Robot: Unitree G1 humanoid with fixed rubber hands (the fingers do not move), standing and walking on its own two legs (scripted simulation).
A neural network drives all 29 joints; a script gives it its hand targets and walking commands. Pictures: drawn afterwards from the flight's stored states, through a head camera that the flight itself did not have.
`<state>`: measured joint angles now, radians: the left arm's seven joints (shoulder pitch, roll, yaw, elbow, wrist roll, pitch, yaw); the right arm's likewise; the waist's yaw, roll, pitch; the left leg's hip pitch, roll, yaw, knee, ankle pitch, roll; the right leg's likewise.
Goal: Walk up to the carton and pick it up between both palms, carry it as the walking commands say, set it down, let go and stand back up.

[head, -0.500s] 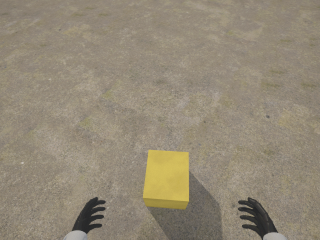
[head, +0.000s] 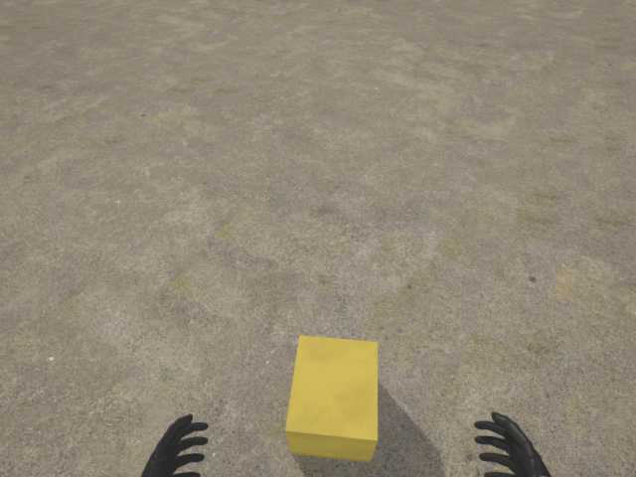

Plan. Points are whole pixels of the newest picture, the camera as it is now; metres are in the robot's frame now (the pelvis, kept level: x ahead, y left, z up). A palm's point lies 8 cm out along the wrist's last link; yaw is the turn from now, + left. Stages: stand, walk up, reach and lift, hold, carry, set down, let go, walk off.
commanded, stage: stand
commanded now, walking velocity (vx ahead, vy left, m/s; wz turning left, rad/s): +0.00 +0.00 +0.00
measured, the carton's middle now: (334, 397) +0.47 +0.00 -0.67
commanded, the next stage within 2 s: none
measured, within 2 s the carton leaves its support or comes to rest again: neither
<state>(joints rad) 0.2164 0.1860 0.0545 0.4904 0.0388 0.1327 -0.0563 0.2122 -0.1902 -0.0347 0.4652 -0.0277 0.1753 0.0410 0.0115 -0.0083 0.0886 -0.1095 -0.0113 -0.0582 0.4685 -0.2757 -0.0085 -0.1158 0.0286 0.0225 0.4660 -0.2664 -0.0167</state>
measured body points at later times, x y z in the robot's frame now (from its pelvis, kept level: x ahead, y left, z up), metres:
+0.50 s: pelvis +0.03 -0.01 -0.01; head -0.03 -0.01 +0.44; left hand +0.07 +0.23 -0.14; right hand +0.00 -0.25 -0.15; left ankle -0.01 +0.13 -0.74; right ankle +0.00 -0.11 -0.74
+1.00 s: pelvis +0.03 -0.01 -0.01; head -0.03 -0.02 +0.44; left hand +0.03 +0.20 -0.16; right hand -0.03 -0.22 -0.17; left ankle -0.01 +0.13 -0.74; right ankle +0.00 -0.11 -0.74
